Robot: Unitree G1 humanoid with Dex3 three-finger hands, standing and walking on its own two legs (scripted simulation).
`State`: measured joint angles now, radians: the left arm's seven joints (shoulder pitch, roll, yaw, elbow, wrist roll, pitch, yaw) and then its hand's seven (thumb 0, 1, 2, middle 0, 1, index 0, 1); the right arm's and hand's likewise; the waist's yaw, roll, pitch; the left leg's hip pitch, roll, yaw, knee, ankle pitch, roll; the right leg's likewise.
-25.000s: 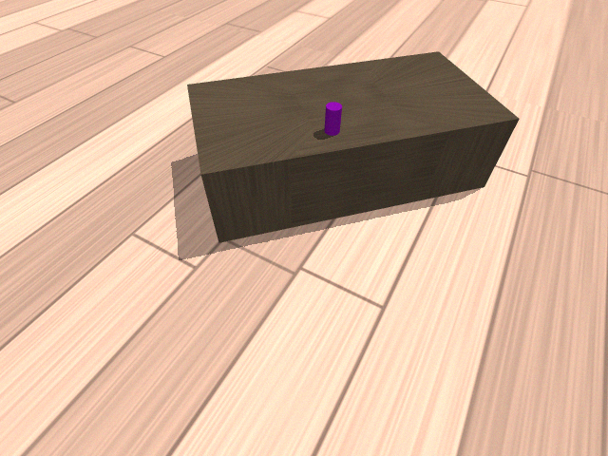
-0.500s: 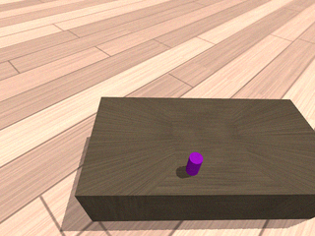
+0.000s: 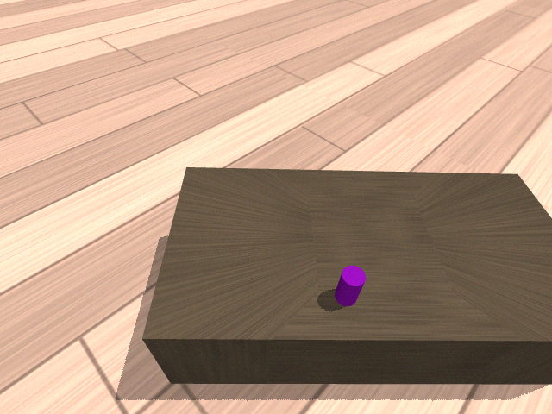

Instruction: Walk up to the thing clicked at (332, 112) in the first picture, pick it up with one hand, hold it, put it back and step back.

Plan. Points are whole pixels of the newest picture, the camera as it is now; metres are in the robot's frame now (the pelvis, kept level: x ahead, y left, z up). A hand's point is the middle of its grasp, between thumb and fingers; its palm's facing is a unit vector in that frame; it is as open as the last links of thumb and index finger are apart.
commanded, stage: home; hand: right
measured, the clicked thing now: (349, 286) +0.49 -0.21 -0.33
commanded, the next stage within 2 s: stand in 0.38 s
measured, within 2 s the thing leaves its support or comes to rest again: neither
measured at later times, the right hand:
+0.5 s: hand out of the picture +0.08 -0.25 -0.15, palm faces -0.03 +0.93 -0.37, open 17.3 cm
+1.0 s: hand out of the picture +0.09 -0.25 -0.15, palm faces -0.04 +0.93 -0.36, open 8.2 cm
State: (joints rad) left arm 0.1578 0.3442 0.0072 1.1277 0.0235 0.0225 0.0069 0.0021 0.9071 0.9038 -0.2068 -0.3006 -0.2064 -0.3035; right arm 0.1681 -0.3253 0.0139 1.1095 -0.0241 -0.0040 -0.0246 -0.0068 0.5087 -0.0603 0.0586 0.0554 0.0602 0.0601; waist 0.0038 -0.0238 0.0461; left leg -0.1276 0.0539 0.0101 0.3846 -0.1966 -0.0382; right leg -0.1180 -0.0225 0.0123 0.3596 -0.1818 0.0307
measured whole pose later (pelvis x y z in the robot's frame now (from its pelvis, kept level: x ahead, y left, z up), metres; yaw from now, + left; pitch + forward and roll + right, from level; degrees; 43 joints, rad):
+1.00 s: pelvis +0.01 +0.00 +0.00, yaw +1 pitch -3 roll +0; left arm 0.12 0.35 0.00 1.13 0.02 0.01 0.00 0.00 0.91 0.90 -0.21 -0.30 -0.21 -0.30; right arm 0.12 -0.34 0.01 1.12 -0.02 -0.01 -0.01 0.00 -0.73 -0.86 0.20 0.30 0.20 0.30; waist 0.00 -0.01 0.05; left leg -0.11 0.04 0.00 0.35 -0.19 -0.03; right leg -0.10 -0.04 0.00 0.33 -0.19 0.04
